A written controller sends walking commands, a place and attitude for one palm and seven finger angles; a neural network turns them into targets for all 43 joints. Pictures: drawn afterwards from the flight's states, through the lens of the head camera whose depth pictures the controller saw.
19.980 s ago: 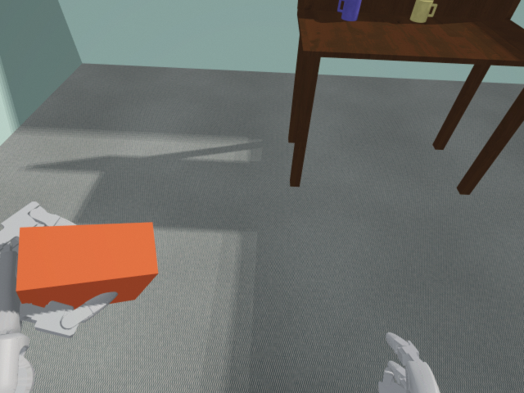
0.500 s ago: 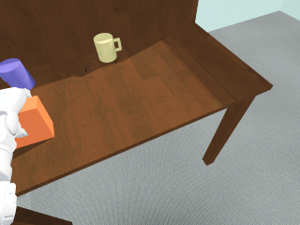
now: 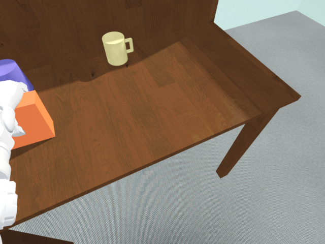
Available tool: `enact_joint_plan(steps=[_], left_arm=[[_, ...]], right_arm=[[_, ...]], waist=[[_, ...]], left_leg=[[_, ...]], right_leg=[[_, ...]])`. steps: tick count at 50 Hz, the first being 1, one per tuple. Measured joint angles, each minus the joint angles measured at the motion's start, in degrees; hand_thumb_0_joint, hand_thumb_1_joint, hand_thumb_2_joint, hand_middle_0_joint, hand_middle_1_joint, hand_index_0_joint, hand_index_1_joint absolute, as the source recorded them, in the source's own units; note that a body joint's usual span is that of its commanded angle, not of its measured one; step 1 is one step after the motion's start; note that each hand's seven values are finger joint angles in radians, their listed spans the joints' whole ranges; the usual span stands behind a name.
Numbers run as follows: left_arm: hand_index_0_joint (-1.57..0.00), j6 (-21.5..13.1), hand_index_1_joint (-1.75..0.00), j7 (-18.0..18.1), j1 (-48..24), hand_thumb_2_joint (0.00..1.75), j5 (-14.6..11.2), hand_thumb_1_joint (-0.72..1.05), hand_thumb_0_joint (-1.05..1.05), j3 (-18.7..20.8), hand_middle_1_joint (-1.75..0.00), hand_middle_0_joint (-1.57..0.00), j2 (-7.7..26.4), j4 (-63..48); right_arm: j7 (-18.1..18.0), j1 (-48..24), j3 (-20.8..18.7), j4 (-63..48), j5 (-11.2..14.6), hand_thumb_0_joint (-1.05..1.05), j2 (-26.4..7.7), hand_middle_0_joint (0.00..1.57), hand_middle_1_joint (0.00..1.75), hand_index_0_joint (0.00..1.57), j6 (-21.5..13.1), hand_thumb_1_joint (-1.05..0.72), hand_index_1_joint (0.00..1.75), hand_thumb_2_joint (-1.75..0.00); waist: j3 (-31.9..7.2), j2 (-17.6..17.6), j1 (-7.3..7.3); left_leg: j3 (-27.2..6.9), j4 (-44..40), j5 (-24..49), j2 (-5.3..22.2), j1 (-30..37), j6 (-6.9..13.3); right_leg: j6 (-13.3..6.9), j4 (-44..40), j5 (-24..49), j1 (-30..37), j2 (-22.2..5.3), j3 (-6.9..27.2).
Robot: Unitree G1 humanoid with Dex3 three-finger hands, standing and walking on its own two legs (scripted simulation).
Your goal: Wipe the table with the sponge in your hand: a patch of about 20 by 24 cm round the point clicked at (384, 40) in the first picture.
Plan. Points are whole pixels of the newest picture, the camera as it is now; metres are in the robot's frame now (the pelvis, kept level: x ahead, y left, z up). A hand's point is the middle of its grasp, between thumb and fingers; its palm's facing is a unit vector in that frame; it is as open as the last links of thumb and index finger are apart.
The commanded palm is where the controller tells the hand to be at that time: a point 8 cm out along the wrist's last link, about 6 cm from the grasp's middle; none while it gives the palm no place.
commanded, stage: slide across to the middle lane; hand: left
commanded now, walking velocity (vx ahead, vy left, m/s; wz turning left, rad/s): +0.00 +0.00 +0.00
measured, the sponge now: (20, 127) +0.38 +0.39 +0.04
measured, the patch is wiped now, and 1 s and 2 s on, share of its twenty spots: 0.40 0.50 0.60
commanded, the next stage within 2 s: wipe back along the middle lane in 0.60 s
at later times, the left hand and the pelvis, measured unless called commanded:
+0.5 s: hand (37, 104) +0.42 +0.34 +0.08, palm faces -0.09 +0.00 -1.00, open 9.7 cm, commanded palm +0.41 +0.31 +0.13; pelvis +0.03 +0.01 +0.01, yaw +2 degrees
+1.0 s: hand (48, 108) +0.42 +0.31 +0.08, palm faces -0.07 +0.00 -1.00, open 9.7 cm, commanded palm +0.38 +0.29 +0.11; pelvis +0.04 -0.01 +0.01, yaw +1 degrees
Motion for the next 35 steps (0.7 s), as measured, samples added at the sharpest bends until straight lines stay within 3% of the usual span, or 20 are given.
enact_joint_plan(steps=[7, 12, 21, 35], left_arm=[[-0.81, 1.43, -1.37, 0.93, 3.54, 1.09, -1.25, -0.53, 0.01, -2.32, -1.35, -0.81, -1.97, -5.64], [-0.81, 4.67, -1.37, 1.81, 4.01, 1.09, -3.25, -0.52, 0.01, -5.68, -1.35, -0.81, -4.54, -8.23], [-0.8, 9.65, -1.38, 0.72, 3.28, 1.09, -4.2, -0.52, 0.0, -10.51, -1.36, -0.8, -9.93, -11.92], [-0.79, 15.1, -1.38, 1.92, 5.32, 1.09, -3.33, -0.51, 0.0, -10.49, -1.36, -0.79, -14.39, -15.01]], right_arm=[[0.11, 1.37, -1.24, 0.79, 0.05, 0.01, 0.07, 0.2, 0.3, 0.2, 0.55, -0.9, 0.29, -0.89], [-0.04, 0.8, -1.29, 2.25, 0.16, 0.01, 0.65, 0.2, 0.3, 0.2, 0.22, -0.9, 0.29, -0.89], [0.17, -2.96, -0.5, 1.93, -0.17, 0.01, 1.57, 0.2, 0.3, 0.2, 0.25, -0.9, 0.29, -0.89], [1.19, -5.92, 0.09, -0.15, -0.62, 0.01, 1.07, 0.2, 0.3, 0.2, 1.6, -0.9, 0.29, -0.89]], waist=[[0.12, 0.69, 1.02], [0.59, 0.84, 1.91], [0.65, 1.27, 2.83], [0.44, 1.77, 2.79]], left_leg=[[0.02, -1.07, -0.35, -0.44, 2.14, 0.5], [-0.62, -2.43, -0.2, -1.17, 4.53, 0.74], [-1.26, -4.73, 0.07, -1.91, 7.99, 0.87], [-1.18, -6.9, 0.25, -1.11, 10.15, 0.03]], right_leg=[[0.53, -1.37, -0.26, 2.35, -0.4, 0.12], [0.71, -2.28, -0.7, 4.84, -1.11, -0.44], [0.8, -3.55, -1.28, 8.07, -1.83, -0.93], [0.31, -4.68, -1.47, 9.6, -1.06, -0.75]])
